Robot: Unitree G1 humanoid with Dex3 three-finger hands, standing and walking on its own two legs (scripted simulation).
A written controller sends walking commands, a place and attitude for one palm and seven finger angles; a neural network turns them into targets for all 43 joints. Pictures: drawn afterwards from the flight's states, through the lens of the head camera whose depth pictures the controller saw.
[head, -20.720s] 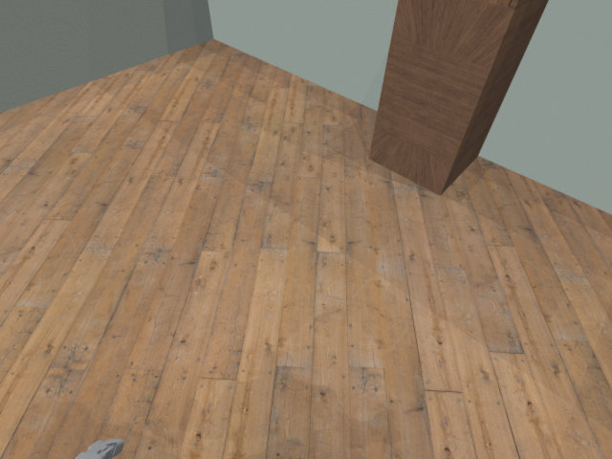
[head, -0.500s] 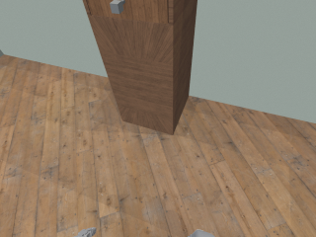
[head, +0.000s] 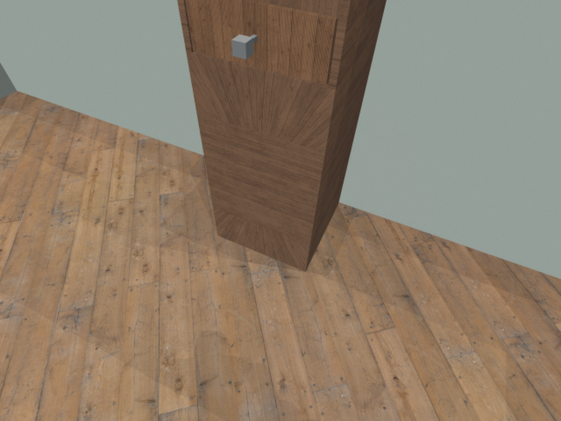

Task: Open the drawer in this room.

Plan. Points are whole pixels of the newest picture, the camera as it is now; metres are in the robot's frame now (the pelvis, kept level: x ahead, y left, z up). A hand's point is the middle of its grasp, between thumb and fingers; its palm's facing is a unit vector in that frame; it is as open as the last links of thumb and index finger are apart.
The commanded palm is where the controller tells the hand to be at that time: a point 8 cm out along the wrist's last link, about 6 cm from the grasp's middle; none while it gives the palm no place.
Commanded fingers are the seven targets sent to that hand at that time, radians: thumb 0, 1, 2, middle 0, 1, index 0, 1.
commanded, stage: stand and wait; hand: left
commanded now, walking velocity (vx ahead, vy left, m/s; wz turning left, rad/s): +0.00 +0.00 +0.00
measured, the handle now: (247, 43) +0.87 +0.16 +0.14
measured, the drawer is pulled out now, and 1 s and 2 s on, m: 0.00 0.00 0.00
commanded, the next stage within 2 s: look at it before walking up in 0.52 s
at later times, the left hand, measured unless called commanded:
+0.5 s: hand out of the picture +0.02 +0.16 -0.18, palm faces +0.03 -0.98 -0.17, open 7.3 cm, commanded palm none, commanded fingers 0.00 0.90 0.90 -0.20 -0.30 -0.20 -0.30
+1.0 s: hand out of the picture +0.02 +0.15 -0.18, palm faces +0.05 -0.99 -0.15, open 7.4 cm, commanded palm none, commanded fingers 0.00 0.90 0.90 -0.20 -0.30 -0.20 -0.30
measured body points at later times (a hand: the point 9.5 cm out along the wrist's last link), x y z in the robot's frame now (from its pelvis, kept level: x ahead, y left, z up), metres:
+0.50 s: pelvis +0.03 +0.00 +0.00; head +0.04 +0.01 +0.45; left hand +0.02 +0.22 -0.17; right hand +0.00 -0.19 -0.17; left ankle -0.01 +0.11 -0.75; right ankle +0.02 -0.11 -0.75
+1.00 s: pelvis +0.04 +0.00 +0.00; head +0.05 +0.01 +0.45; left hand +0.01 +0.20 -0.17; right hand +0.01 -0.20 -0.16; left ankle -0.01 +0.11 -0.75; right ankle +0.02 -0.11 -0.75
